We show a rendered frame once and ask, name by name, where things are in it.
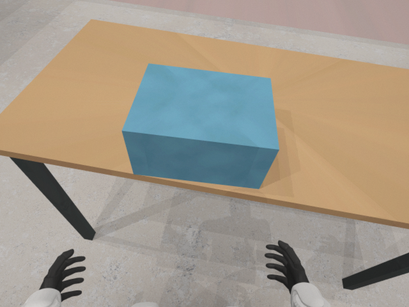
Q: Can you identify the table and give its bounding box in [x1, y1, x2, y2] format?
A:
[0, 19, 409, 290]

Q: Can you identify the right robot hand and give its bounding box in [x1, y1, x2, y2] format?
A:
[265, 240, 309, 294]

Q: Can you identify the right robot forearm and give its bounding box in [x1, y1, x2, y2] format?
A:
[291, 282, 331, 307]

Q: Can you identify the left robot hand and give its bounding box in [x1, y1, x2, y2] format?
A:
[39, 249, 86, 302]

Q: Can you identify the left robot forearm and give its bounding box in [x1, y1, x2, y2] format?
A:
[21, 288, 61, 307]

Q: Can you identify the carton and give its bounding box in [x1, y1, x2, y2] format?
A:
[122, 63, 279, 189]

